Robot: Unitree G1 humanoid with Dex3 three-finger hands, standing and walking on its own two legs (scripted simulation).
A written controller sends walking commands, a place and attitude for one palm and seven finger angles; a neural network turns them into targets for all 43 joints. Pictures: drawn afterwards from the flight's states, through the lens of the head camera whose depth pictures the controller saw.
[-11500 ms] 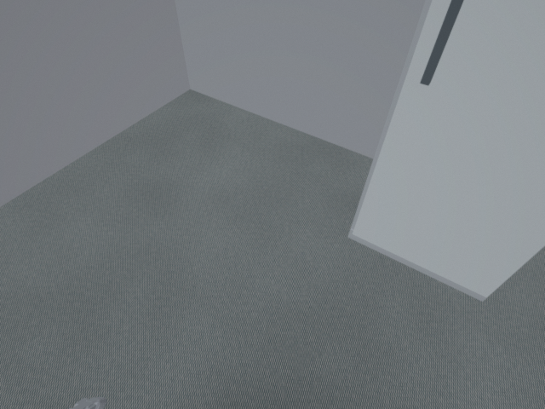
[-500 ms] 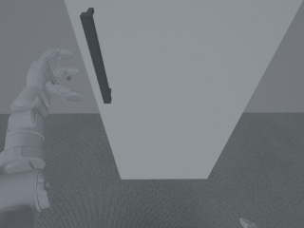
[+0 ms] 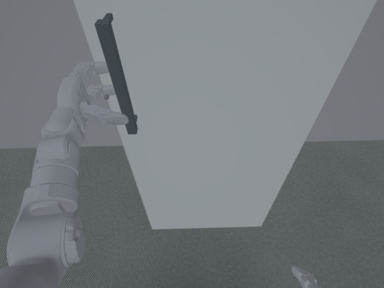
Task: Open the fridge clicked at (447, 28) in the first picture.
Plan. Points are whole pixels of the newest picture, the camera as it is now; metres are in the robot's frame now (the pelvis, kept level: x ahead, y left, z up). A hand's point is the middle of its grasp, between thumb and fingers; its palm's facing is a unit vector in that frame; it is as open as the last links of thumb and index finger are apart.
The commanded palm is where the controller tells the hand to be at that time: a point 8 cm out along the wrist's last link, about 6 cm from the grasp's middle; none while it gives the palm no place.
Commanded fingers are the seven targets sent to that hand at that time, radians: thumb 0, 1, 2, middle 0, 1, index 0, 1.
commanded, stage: feel for the door with the fingertips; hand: left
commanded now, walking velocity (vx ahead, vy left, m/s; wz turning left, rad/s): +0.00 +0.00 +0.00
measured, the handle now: (122, 82) +0.49 +0.17 +0.19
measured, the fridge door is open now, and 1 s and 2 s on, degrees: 0 0 0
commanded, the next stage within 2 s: slide the fingers in behind the handle in 0.24 s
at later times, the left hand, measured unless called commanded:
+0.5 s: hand (105, 93) +0.44 +0.20 +0.20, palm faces +0.07 -1.00 +0.00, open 13.7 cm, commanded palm +0.42 +0.25 +0.19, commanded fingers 0.00 -0.50 0.30 -0.30 -1.20 -0.30 -1.20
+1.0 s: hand (119, 95) +0.44 +0.17 +0.19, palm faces +0.05 -1.00 +0.01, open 14.0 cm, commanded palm +0.41 +0.22 +0.19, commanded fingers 0.00 -0.50 0.30 -0.30 -1.20 -0.30 -1.20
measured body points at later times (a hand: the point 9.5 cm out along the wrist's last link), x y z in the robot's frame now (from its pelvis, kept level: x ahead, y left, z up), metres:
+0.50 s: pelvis -0.01 +0.00 +0.00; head +0.01 -0.01 +0.45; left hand +0.43 +0.25 +0.20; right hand +0.09 -0.26 -0.11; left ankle -0.02 +0.12 -0.74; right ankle +0.01 -0.12 -0.74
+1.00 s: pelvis +0.00 +0.00 +0.00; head +0.01 -0.01 +0.45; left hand +0.43 +0.22 +0.20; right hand +0.11 -0.25 -0.11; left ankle -0.02 +0.12 -0.74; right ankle +0.01 -0.12 -0.74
